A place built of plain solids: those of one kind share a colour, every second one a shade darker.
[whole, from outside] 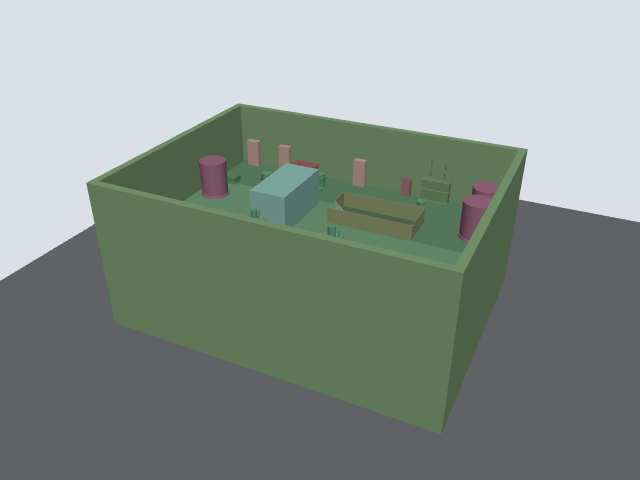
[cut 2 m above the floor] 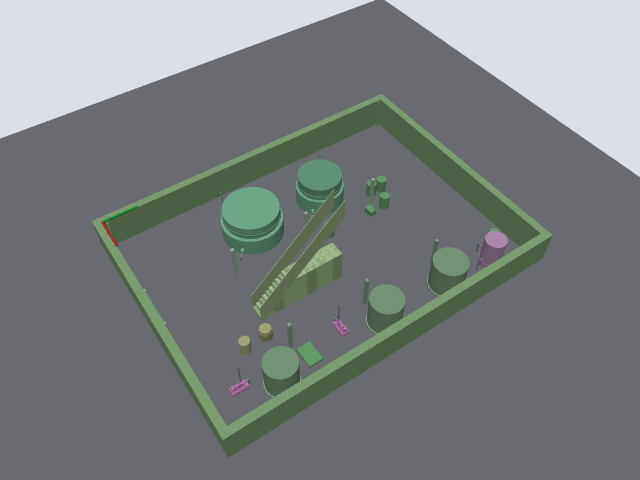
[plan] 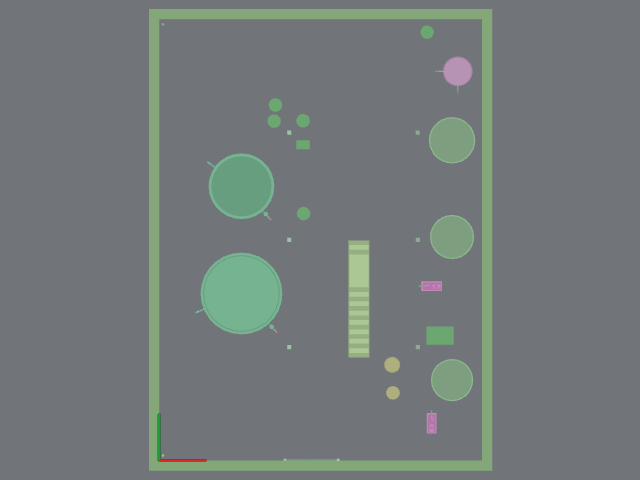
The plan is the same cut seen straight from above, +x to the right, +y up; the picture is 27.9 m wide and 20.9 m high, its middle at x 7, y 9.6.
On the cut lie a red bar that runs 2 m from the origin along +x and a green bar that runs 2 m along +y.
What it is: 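The still house of a malt distillery; one whitewashed hall 14.1 x 19.2 m, 9.2 m high, 2 copper pot stills in a row, an operating floor 5.04 m up, one steep steel stair free in the room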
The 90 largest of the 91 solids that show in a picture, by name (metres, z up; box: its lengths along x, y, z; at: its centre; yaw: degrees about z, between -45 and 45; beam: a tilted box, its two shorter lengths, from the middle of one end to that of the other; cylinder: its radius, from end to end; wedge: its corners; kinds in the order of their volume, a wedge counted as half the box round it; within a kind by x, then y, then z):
{
 "wall_1": {"box": [0.45, 20.11, 9.24], "at": [-0.23, 9.61, 4.57]},
 "wall_2": {"box": [14.95, 0.45, 9.24], "at": [7.03, -0.23, 4.57]},
 "wall_3": {"box": [14.95, 0.45, 9.24], "at": [7.03, 19.43, 4.57]},
 "wall_4": {"box": [0.45, 20.11, 9.24], "at": [14.28, 9.61, 4.57]},
 "upper_floor_1": {"box": [8.12, 19.23, 0.3], "at": [4.05, 9.61, 4.89]},
 "upper_floor_2": {"box": [2.39, 4.39, 0.3], "at": [9.29, 2.19, 4.89]},
 "upper_floor_3": {"box": [2.39, 9.64, 0.3], "at": [9.29, 14.4, 4.89]},
 "upper_floor_4": {"box": [3.58, 19.23, 0.3], "at": [12.27, 9.61, 4.89]},
 "still_1": {"cylinder": 1.78, "from": [3.58, 7.27, -0.05], "to": [3.58, 7.27, 1.14]},
 "still_2": {"cylinder": 1.63, "from": [3.58, 7.27, 1.26], "to": [3.58, 7.27, 1.39]},
 "still_3": {"cylinder": 1.67, "from": [3.58, 7.27, 1.39], "to": [3.58, 7.27, 1.5]},
 "still_4": {"cylinder": 1.63, "from": [3.58, 7.27, 1.5], "to": [3.58, 7.27, 3.69]},
 "still_5": {"cylinder": 0.21, "from": [3.58, 7.27, 6.84], "to": [3.58, 7.27, 7.57]},
 "still_6": {"cylinder": 1.43, "from": [3.58, 11.94, -0.05], "to": [3.58, 11.94, 1.16]},
 "still_7": {"cylinder": 1.33, "from": [3.58, 11.94, 1.32], "to": [3.58, 11.94, 1.5]},
 "still_8": {"cylinder": 1.31, "from": [3.58, 11.94, 1.5], "to": [3.58, 11.94, 3.69]},
 "still_9": {"cylinder": 0.17, "from": [3.58, 11.94, 6.84], "to": [3.58, 11.94, 7.46]},
 "stair_steps_1": {"box": [0.93, 0.61, 0.24], "at": [8.7, 4.79, 0.07]},
 "stair_steps_2": {"box": [0.93, 0.61, 0.44], "at": [8.7, 4.99, 0.17]},
 "stair_steps_3": {"box": [0.93, 0.61, 0.63], "at": [8.7, 5.19, 0.27]},
 "stair_steps_4": {"box": [0.93, 0.61, 0.83], "at": [8.7, 5.4, 0.36]},
 "stair_steps_5": {"box": [0.93, 0.61, 1.02], "at": [8.7, 5.6, 0.46]},
 "stair_steps_6": {"box": [0.93, 0.61, 1.21], "at": [8.7, 5.81, 0.56]},
 "stair_steps_7": {"box": [0.93, 0.61, 1.41], "at": [8.7, 6.01, 0.65]},
 "stair_steps_8": {"box": [0.93, 0.61, 1.6], "at": [8.7, 6.21, 0.75]},
 "stair_steps_9": {"box": [0.93, 0.61, 1.8], "at": [8.7, 6.42, 0.85]},
 "stair_steps_10": {"box": [0.93, 0.61, 1.99], "at": [8.7, 6.62, 0.94]},
 "stair_steps_11": {"box": [0.93, 0.61, 2.18], "at": [8.7, 6.83, 1.04]},
 "stair_steps_12": {"box": [0.93, 0.61, 2.38], "at": [8.7, 7.03, 1.14]},
 "stair_steps_13": {"box": [0.93, 0.61, 2.57], "at": [8.7, 7.23, 1.24]},
 "stair_steps_14": {"box": [0.93, 0.61, 2.77], "at": [8.7, 7.44, 1.33]},
 "stair_steps_15": {"box": [0.93, 0.61, 2.96], "at": [8.7, 7.64, 1.43]},
 "stair_steps_16": {"box": [0.93, 0.61, 3.15], "at": [8.7, 7.85, 1.53]},
 "stair_steps_17": {"box": [0.93, 0.61, 3.35], "at": [8.7, 8.05, 1.62]},
 "stair_steps_18": {"box": [0.93, 0.61, 3.54], "at": [8.7, 8.25, 1.72]},
 "stair_steps_19": {"box": [0.93, 0.61, 3.93], "at": [8.7, 8.66, 1.92]},
 "stair_steps_20": {"box": [0.93, 0.61, 4.12], "at": [8.7, 8.87, 2.01]},
 "stair_steps_21": {"box": [0.93, 0.61, 4.32], "at": [8.7, 9.07, 2.11]},
 "stair_steps_22": {"box": [0.93, 0.61, 4.51], "at": [8.7, 9.27, 2.21]},
 "stair_steps_23": {"box": [0.93, 0.4, 4.71], "at": [8.7, 9.37, 2.3]},
 "stair_steps_24": {"box": [0.93, 0.21, 4.9], "at": [8.7, 9.48, 2.4]},
 "sample_room_1": {"box": [4.5, 2.3, 2.4], "at": [7.95, 12.35, 6.19]},
 "receiver_1": {"cylinder": 0.92, "from": [12.75, 3.5, -0.05], "to": [12.75, 3.5, 0.14]},
 "receiver_2": {"cylinder": 0.86, "from": [12.75, 3.5, 0.14], "to": [12.75, 3.5, 2.44]},
 "receiver_3": {"cylinder": 0.96, "from": [12.75, 9.73, -0.05], "to": [12.75, 9.73, 0.14]},
 "receiver_4": {"cylinder": 0.9, "from": [12.75, 9.73, 0.14], "to": [12.75, 9.73, 2.35]},
 "receiver_5": {"cylinder": 1.01, "from": [12.75, 13.94, -0.05], "to": [12.75, 13.94, 0.14]},
 "receiver_6": {"cylinder": 0.95, "from": [12.75, 13.94, 0.14], "to": [12.75, 13.94, 2.35]},
 "charger_1": {"cylinder": 0.91, "from": [8.54, 18.01, 4.99], "to": [8.54, 18.01, 5.18]},
 "charger_2": {"cylinder": 0.85, "from": [8.54, 18.01, 5.18], "to": [8.54, 18.01, 7.36]},
 "charger_3": {"cylinder": 0.86, "from": [10.22, 1.2, 5.18], "to": [10.22, 1.2, 7.3]},
 "charger_4": {"cylinder": 0.8, "from": [12.2, 1.2, 5.18], "to": [12.2, 1.2, 7.34]},
 "condenser_1": {"cylinder": 0.65, "from": [13.0, 16.94, 0.45], "to": [13.0, 16.94, 0.5]},
 "condenser_2": {"cylinder": 0.6, "from": [13.0, 16.94, 0.5], "to": [13.0, 16.94, 3.44]},
 "cabinet_1": {"box": [0.42, 0.83, 1.9], "at": [13.78, 9.88, 5.94]},
 "cabinet_2": {"box": [0.42, 0.83, 1.9], "at": [13.78, 15.57, 5.94]},
 "cabinet_3": {"box": [0.42, 0.88, 1.9], "at": [13.78, 18.09, 5.94]},
 "piece_1": {"cylinder": 0.29, "from": [5.0, 14.78, -0.05], "to": [5.0, 14.78, 0.88]},
 "piece_2": {"cylinder": 0.29, "from": [5.06, 15.48, -0.05], "to": [5.06, 15.48, 0.88]},
 "piece_3": {"box": [0.59, 0.39, 0.41], "at": [6.26, 13.75, 0.15]},
 "piece_4": {"cylinder": 0.29, "from": [6.26, 14.79, -0.05], "to": [6.26, 14.79, 0.88]},
 "piece_5": {"cylinder": 0.29, "from": [6.28, 10.75, -0.05], "to": [6.28, 10.75, 0.88]},
 "piece_6": {"box": [0.77, 1.16, 0.26], "at": [10.61, 18.16, 5.32]},
 "piece_7": {"box": [1.2, 0.8, 0.19], "at": [12.23, 5.43, 0.05]},
 "stair_rail_1": {"wedge": [[8.23, 4.48, -0.05], [8.23, 4.48, 1.16], [8.23, 9.6, 4.82], [8.23, 9.6, 6.03], [8.27, 4.48, -0.05], [8.27, 4.48, 1.16], [8.27, 9.6, 4.82], [8.27, 9.6, 6.03]]},
 "stair_rail_2": {"wedge": [[9.12, 4.48, -0.05], [9.12, 4.48, 1.16], [9.12, 9.6, 4.82], [9.12, 9.6, 6.03], [9.16, 4.48, -0.05], [9.16, 4.48, 1.16], [9.16, 9.6, 4.82], [9.16, 9.6, 6.03]]},
 "safe_1": {"box": [0.46, 1.8, 0.71], "at": [13.72, 4.64, 5.48]},
 "safe_2": {"box": [0.39, 1.83, 0.58], "at": [13.72, 4.64, 6.15]},
 "column_1": {"box": [0.18, 0.18, 4.43], "at": [5.66, 4.93, 2.17]},
 "column_2": {"box": [0.18, 0.18, 4.43], "at": [5.66, 9.61, 2.17]},
 "column_3": {"box": [0.18, 0.18, 4.43], "at": [5.66, 14.28, 2.17]},
 "column_4": {"box": [0.18, 0.18, 4.43], "at": [11.26, 4.93, 2.17]},
 "column_5": {"box": [0.18, 0.18, 4.43], "at": [11.26, 9.61, 2.17]},
 "column_6": {"box": [0.18, 0.18, 4.43], "at": [11.26, 14.28, 2.17]},
 "well_rail_1": {"box": [0.04, 5.34, 1.05], "at": [8.07, 6.98, 5.52]},
 "well_rail_2": {"box": [2.51, 0.04, 1.05], "at": [9.29, 4.34, 5.52]},
 "well_rail_3": {"box": [1.43, 0.04, 1.05], "at": [9.84, 9.62, 5.52]},
 "well_rail_4": {"box": [0.04, 5.34, 1.05], "at": [10.52, 6.98, 5.52]},
 "loading_door_leaves_1": {"box": [2.2, 0.07, 2.75], "at": [6.63, 0.01, 1.32]},
 "foot_1": {"cylinder": 0.35, "from": [10.14, 4.17, 0.24], "to": [10.14, 4.17, 0.64]},
 "foot_2": {"cylinder": 0.31, "from": [10.14, 4.17, 0.82], "to": [10.14, 4.17, 0.88]},
 "foot_3": {"cylinder": 0.29, "from": [10.18, 2.94, -0.05], "to": [10.18, 2.94, 0.88]},
 "desk_1": {"box": [0.4, 0.56, 1.08], "at": [13.76, 6.58, 5.54]},
 "pump_1": {"box": [0.33, 0.8, 0.045], "at": [11.86, 1.6, 0.21]},
 "pump_2": {"box": [0.42, 0.9, 0.24], "at": [11.86, 1.62, 0.07]},
 "pump_3": {"box": [0.9, 0.42, 0.24], "at": [11.86, 7.59, 0.07]},
 "pump_4": {"box": [0.8, 0.33, 0.045], "at": [11.88, 7.59, 0.21]},
 "well_trimmer_1": {"box": [0.14, 5.2, 0.27], "at": [10.55, 6.98, 4.62]},
 "riser_1": {"cylinder": 0.06, "from": [0.16, 18.99, -0.05], "to": [0.16, 18.99, 8.79]},
 "bench_1": {"box": [0.68, 1.79, 0.06], "at": [13.66, 13.91, 5.91]}
}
